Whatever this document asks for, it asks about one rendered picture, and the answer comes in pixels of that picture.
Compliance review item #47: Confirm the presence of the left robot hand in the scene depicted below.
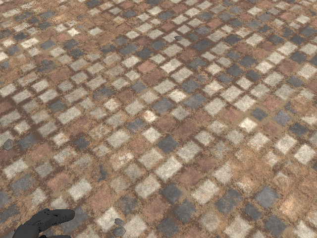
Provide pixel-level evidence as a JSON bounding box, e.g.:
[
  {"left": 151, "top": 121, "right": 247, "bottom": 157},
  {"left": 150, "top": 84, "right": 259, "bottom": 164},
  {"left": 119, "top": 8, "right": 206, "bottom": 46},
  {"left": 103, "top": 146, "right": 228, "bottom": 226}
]
[{"left": 12, "top": 208, "right": 75, "bottom": 238}]

